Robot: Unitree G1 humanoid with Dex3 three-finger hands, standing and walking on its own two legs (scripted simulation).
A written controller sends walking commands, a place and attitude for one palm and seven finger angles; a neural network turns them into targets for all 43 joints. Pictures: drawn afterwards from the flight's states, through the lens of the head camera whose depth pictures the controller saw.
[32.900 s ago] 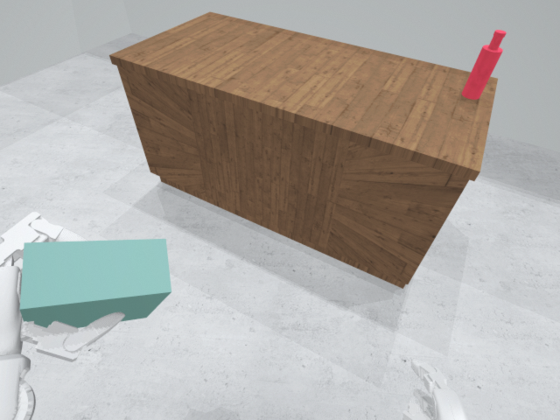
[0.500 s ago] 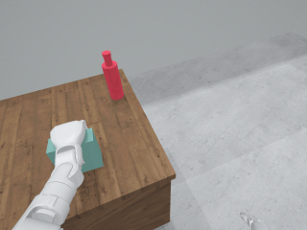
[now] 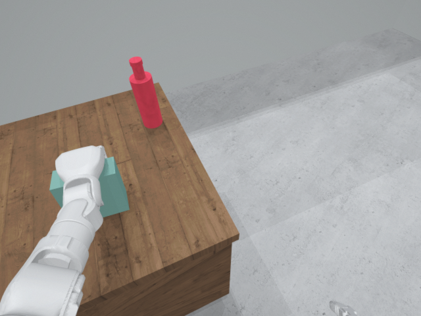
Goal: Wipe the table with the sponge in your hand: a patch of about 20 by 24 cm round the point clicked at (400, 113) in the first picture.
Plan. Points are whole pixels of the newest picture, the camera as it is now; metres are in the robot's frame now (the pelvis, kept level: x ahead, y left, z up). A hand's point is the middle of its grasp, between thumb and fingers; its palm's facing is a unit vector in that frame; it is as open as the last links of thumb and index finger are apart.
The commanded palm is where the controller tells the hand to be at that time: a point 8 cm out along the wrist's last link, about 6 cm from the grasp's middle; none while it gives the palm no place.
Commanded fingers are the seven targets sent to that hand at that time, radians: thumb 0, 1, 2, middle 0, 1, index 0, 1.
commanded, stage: wipe forward along the middle lane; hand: left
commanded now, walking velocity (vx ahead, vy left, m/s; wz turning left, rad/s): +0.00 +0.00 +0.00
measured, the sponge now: (96, 197) +0.37 +0.29 -0.02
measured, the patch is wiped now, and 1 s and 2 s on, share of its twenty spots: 1.00 1.00 1.00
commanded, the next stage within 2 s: slide back across to the first lane in 0.38 s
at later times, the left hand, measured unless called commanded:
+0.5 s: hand (87, 162) +0.43 +0.31 +0.03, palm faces -0.12 +0.01 -0.99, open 10.1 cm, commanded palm +0.41 +0.30 +0.06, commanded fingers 0.00 0.10 1.30 -1.20 -1.60 -1.20 -1.60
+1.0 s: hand (59, 166) +0.42 +0.36 +0.04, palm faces -0.13 -0.03 -0.99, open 10.1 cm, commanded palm +0.39 +0.36 +0.09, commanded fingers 0.00 0.10 1.30 -1.20 -1.60 -1.20 -1.60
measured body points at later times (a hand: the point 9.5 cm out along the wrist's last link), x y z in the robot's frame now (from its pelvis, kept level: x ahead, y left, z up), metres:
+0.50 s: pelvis +0.00 +0.02 +0.00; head +0.06 +0.02 +0.44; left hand +0.43 +0.30 +0.08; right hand +0.08 -0.25 -0.14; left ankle +0.03 +0.15 -0.72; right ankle +0.02 -0.11 -0.72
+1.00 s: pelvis +0.03 +0.03 +0.01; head +0.07 +0.03 +0.45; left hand +0.42 +0.36 +0.09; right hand +0.11 -0.24 -0.12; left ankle +0.03 +0.15 -0.72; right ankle +0.02 -0.11 -0.72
